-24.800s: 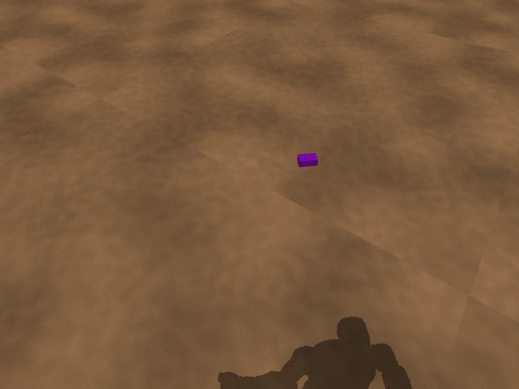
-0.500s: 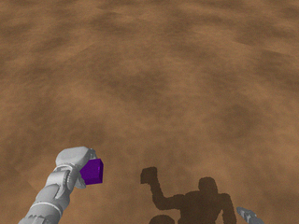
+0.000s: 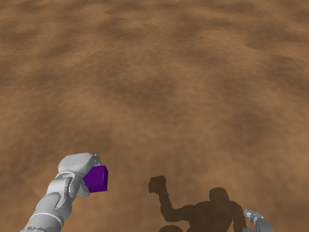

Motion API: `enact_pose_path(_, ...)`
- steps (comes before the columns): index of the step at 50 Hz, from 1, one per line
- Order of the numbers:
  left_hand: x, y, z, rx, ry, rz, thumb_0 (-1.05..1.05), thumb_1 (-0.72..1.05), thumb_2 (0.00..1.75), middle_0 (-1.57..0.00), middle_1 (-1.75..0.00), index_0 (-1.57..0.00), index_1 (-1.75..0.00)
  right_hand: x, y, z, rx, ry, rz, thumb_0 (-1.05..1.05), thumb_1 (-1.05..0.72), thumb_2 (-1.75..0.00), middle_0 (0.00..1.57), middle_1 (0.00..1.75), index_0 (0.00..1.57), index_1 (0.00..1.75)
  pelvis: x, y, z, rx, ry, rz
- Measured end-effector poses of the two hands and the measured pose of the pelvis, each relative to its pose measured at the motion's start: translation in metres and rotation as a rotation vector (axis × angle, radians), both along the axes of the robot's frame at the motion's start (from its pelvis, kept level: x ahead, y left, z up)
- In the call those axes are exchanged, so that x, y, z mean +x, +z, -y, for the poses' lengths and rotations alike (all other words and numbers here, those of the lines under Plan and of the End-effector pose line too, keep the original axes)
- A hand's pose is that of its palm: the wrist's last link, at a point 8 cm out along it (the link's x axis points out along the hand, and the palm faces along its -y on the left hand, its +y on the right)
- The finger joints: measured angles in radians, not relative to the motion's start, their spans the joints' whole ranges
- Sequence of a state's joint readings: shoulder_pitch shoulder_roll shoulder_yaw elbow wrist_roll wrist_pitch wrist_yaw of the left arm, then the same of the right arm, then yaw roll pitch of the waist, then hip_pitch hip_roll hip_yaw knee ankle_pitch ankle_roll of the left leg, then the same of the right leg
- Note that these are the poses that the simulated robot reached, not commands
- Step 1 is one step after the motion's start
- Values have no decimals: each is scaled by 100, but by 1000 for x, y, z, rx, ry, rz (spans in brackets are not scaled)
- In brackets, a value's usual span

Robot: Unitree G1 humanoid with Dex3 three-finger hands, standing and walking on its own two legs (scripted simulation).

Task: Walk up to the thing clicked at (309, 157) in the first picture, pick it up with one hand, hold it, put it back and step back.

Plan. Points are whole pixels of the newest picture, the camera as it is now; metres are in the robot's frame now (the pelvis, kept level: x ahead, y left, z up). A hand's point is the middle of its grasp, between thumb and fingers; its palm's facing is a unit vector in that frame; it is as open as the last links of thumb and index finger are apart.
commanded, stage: hold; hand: left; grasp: from above
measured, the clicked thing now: (88, 179) +0.31 +0.22 -0.07
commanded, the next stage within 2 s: crouch in 0.62 s
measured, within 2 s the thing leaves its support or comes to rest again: neither
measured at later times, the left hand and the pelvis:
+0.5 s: hand (81, 182) +0.29 +0.23 -0.03, palm faces -0.46 -0.06 -0.89, open 8.9 cm; pelvis +0.00 +0.00 +0.00, yaw +0 degrees
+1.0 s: hand (84, 187) +0.28 +0.23 -0.06, palm faces -0.46 -0.05 -0.89, open 8.9 cm; pelvis +0.00 +0.00 +0.00, yaw +0 degrees
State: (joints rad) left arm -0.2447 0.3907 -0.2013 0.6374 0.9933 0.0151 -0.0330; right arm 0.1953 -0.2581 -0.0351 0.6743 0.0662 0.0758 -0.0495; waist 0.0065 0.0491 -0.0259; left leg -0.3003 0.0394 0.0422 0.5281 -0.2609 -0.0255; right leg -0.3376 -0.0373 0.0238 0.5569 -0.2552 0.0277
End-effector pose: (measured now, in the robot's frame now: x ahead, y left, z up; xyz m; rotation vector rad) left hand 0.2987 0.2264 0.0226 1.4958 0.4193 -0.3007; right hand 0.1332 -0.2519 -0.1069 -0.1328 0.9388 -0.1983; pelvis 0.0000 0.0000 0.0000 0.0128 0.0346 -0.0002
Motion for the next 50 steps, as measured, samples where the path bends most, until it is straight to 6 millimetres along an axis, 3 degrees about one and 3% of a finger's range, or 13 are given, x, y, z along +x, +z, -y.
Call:
enact_pose_path(18,-5,5,-2,-1,-7,-6,0,21,28,-79,-35,-81,-34,7,6,-5,4,13,16,1,-90,-89,20,30,20,30,-1,3,-1,0,0,20)
enact_pose_path(41,-4,0,-2,1,-7,5,0,20,28,-80,-35,-82,-33,-1,4,-5,-3,6,-17,1,-90,-89,20,30,20,30,-1,4,-3,-1,2,18)
enact_pose_path(50,-8,-29,-3,3,-20,-16,0,19,29,-82,-34,-83,-32,-7,1,-3,-15,7,-40,1,-90,-89,20,30,20,30,-3,0,-3,-2,8,-14)
